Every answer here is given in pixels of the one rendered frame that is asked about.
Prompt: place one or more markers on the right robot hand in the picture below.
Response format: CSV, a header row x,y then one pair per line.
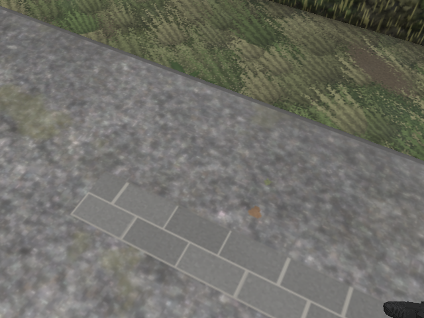
x,y
402,309

